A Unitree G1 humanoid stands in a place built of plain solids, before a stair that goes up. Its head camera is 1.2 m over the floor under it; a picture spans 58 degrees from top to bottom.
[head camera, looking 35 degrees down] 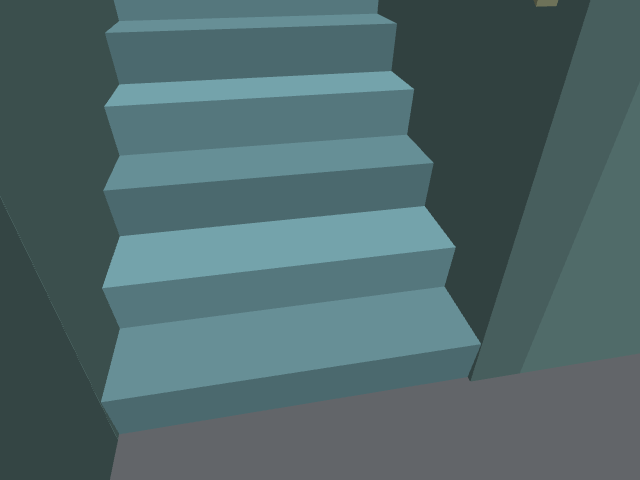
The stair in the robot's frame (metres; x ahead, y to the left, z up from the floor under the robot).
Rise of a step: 0.18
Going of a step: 0.26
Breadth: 1.10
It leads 11 degrees to the left of straight ahead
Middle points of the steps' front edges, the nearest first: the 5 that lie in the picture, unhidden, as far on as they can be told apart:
0.80 0.05 0.18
1.05 0.09 0.36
1.30 0.14 0.55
1.55 0.19 0.73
1.81 0.23 0.92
